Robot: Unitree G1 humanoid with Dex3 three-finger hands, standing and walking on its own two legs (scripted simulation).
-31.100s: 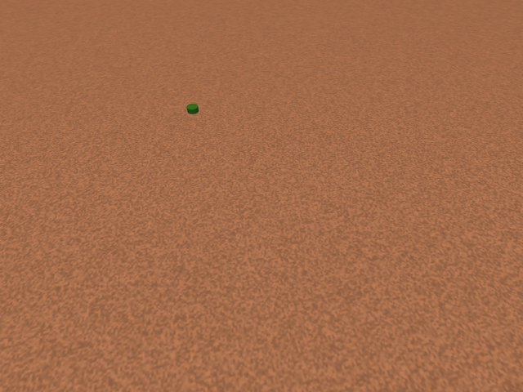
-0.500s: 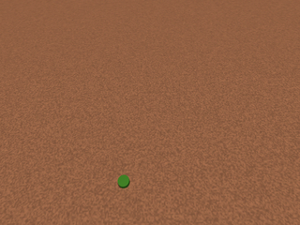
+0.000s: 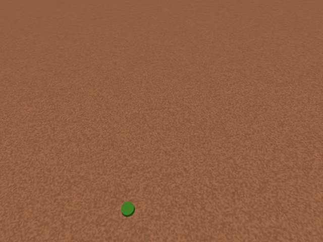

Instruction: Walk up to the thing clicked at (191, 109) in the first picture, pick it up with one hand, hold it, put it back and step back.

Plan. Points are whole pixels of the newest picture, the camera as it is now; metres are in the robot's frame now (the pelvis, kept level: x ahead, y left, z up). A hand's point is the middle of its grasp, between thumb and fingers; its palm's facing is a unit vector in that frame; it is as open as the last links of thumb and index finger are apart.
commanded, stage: walk up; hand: left
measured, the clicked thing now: (128, 209) +0.45 +0.26 -0.76
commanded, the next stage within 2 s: none
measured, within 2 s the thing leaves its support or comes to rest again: neither
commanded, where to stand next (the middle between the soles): +0.07 +0.01 m, yaw +1 degrees
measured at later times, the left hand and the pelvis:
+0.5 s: hand (77, 240) +0.18 +0.27 -0.16, palm faces -0.01 -0.92 -0.39, open 7.4 cm; pelvis +0.06 +0.01 -0.02, yaw +1 degrees
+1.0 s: hand out of the picture +0.07 +0.28 -0.16, palm faces -0.04 -0.92 -0.39, open 7.4 cm; pelvis +0.01 +0.02 -0.01, yaw -2 degrees
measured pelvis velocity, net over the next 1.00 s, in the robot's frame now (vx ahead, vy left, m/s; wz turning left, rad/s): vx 0.01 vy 0.02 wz -0.03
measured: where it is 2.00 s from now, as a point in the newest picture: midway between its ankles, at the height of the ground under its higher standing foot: outside the picture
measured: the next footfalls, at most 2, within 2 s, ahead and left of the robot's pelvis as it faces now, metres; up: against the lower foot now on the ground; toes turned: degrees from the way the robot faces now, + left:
left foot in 0.50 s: +0.13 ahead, +0.13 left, +0.00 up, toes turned -3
right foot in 0.84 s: +0.01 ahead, -0.10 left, +0.00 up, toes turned +0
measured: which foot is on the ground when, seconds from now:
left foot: down 0.00-0.12, up 0.14-0.48, down 0.50-1.00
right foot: down 0.00-0.54, up 0.56-0.82, down 0.84-1.00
